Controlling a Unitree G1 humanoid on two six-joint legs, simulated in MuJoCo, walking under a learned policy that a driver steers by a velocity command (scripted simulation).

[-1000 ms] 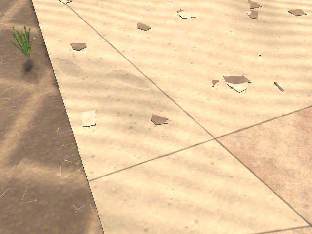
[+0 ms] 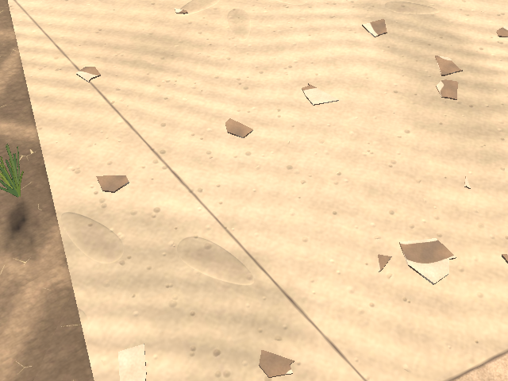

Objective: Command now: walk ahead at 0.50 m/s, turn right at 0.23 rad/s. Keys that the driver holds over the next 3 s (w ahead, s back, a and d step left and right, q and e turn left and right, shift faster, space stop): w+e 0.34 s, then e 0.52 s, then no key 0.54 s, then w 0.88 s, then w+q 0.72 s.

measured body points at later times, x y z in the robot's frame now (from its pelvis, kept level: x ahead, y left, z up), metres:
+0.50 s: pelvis +0.26 -0.05 -0.02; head +0.32 -0.07 +0.43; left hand +0.52 +0.14 -0.11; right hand +0.25 -0.34 -0.15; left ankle +0.10 +0.11 -0.66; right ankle +0.36 -0.15 -0.73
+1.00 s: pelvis +0.40 -0.05 +0.00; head +0.43 -0.06 +0.45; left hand +0.69 +0.10 -0.09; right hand +0.40 -0.37 -0.09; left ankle +0.50 +0.03 -0.73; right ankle +0.35 -0.14 -0.72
